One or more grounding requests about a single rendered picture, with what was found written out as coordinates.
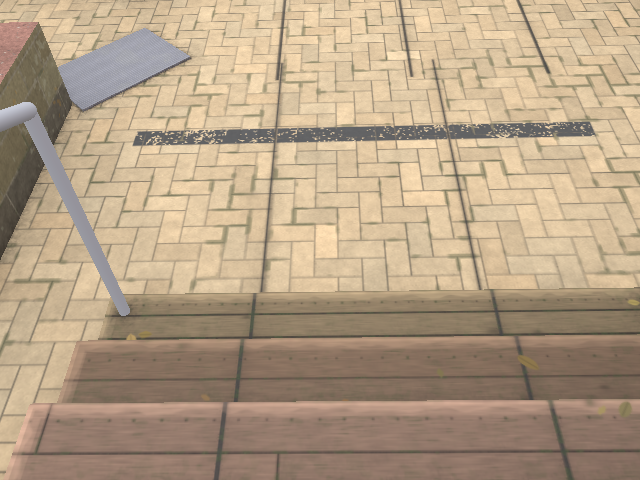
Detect stairs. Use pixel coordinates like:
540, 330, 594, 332
3, 287, 640, 480

